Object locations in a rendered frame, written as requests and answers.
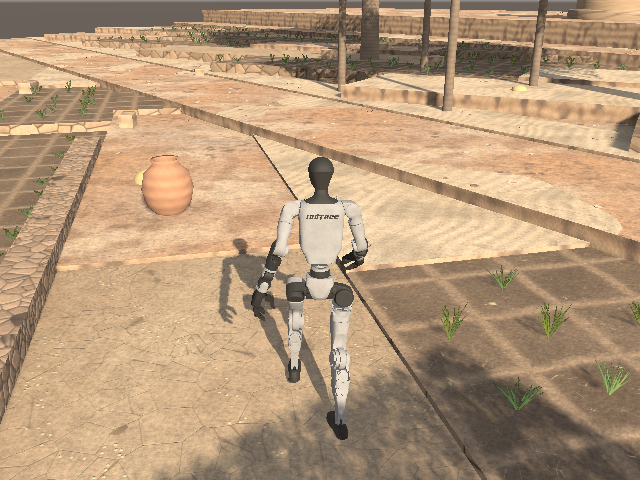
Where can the robot left hand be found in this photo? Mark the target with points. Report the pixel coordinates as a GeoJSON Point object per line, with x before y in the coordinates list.
{"type": "Point", "coordinates": [256, 302]}

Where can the right robot shin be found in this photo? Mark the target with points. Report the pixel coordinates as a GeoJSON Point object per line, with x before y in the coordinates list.
{"type": "Point", "coordinates": [340, 379]}

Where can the left robot forearm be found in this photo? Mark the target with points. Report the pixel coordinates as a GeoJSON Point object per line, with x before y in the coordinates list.
{"type": "Point", "coordinates": [269, 270]}

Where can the robot left upper arm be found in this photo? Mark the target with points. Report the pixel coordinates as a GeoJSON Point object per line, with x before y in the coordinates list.
{"type": "Point", "coordinates": [289, 211]}

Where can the robot right hand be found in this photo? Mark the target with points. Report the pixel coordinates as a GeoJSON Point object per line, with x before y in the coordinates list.
{"type": "Point", "coordinates": [350, 257]}

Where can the humanoid robot torso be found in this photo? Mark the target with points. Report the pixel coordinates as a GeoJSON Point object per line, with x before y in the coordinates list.
{"type": "Point", "coordinates": [320, 238]}

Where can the robot right upper arm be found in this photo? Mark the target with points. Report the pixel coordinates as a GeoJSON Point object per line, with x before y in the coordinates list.
{"type": "Point", "coordinates": [353, 212]}

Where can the right robot forearm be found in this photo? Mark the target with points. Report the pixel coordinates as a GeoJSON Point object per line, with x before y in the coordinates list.
{"type": "Point", "coordinates": [360, 255]}

